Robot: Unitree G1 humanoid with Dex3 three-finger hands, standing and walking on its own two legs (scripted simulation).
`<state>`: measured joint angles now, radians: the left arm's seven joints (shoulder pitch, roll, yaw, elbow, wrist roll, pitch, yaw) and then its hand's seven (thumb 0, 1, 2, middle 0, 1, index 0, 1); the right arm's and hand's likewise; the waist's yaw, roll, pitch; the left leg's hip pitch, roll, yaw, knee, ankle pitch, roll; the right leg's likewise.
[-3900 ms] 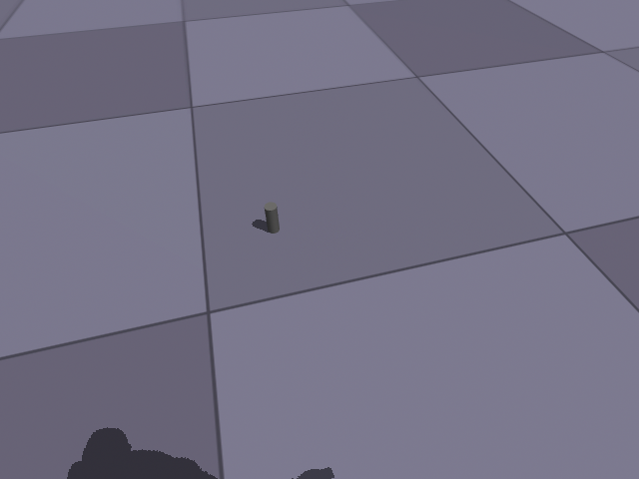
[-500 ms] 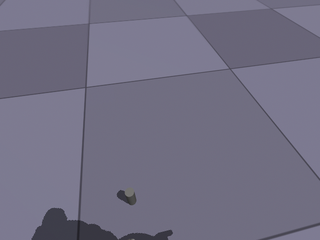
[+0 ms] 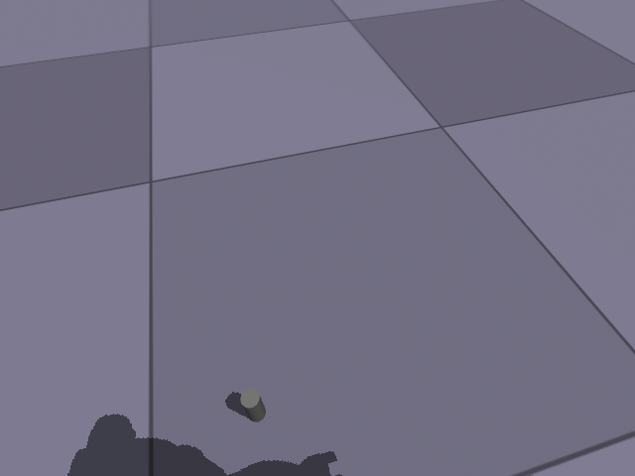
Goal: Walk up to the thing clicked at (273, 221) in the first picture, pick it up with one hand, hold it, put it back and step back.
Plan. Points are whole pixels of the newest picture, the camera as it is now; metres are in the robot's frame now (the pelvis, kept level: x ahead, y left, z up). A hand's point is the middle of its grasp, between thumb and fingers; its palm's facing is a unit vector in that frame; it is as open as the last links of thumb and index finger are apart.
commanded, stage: walk up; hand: left
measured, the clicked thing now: (253, 405) +0.42 +0.21 -0.69
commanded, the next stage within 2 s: stand in 1.00 s
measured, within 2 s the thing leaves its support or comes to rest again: neither
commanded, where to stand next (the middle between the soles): +0.08 +0.00 m, yaw +1 degrees
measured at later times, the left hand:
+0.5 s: hand out of the picture +0.10 +0.25 -0.14, palm faces -0.02 -0.95 -0.32, open 7.4 cm
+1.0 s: hand out of the picture +0.09 +0.26 -0.14, palm faces +0.00 -0.94 -0.33, open 7.4 cm
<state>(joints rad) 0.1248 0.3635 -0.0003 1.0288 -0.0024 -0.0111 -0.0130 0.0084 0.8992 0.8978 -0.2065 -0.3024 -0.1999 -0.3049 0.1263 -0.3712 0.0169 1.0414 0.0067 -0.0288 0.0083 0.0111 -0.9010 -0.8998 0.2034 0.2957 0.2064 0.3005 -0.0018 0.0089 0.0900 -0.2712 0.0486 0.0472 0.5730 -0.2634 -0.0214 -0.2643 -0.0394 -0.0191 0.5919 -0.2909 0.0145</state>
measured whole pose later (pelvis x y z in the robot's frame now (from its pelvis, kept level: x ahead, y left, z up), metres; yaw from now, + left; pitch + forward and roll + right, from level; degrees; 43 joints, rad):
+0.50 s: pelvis +0.01 +0.00 +0.02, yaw +0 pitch -2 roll +0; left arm 0.05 0.35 0.01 1.16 0.00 0.01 -0.02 0.01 0.90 0.90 -0.21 -0.30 -0.20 -0.30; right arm 0.06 -0.37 0.01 1.17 -0.01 -0.03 0.00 0.01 -0.90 -0.90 0.20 0.30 0.21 0.30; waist -0.01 -0.01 0.05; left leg -0.14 0.04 0.06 0.34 -0.16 -0.02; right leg -0.13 -0.04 -0.02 0.35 -0.18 0.02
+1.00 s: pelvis +0.02 +0.01 +0.02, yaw +0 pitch -2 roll +0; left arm 0.09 0.34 0.01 1.16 0.01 0.01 -0.01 0.01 0.90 0.90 -0.20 -0.30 -0.20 -0.30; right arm 0.08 -0.35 0.00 1.16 -0.01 -0.02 0.00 0.01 -0.90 -0.90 0.20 0.30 0.21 0.30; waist 0.00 0.00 0.05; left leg -0.13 0.03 0.05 0.33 -0.17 -0.02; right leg -0.11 -0.04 -0.03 0.32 -0.18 0.03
